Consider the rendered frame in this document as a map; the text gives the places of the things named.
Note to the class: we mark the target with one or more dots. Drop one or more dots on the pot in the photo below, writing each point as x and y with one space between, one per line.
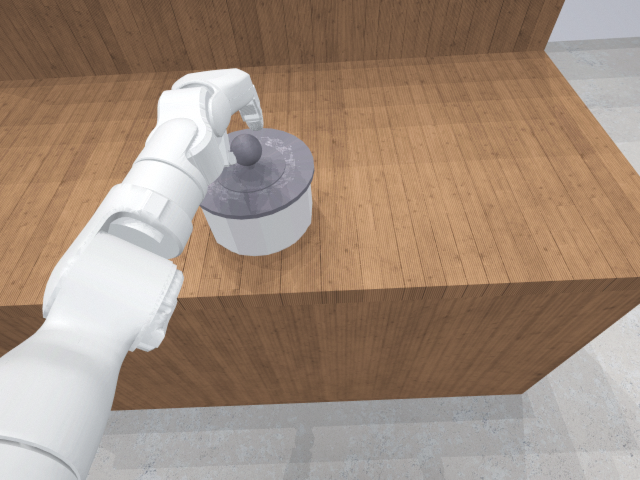
265 235

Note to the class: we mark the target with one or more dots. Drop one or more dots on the table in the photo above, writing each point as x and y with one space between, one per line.
473 225

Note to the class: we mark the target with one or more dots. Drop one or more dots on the knob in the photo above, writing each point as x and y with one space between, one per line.
247 149

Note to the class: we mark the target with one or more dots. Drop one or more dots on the robot left hand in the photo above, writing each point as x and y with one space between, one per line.
242 96

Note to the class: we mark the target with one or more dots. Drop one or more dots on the robot left upper arm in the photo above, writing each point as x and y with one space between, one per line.
57 387

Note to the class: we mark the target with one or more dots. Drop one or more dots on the robot left forearm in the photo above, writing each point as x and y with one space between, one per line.
154 205

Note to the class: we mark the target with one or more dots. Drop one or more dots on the lid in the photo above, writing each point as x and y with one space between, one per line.
281 176

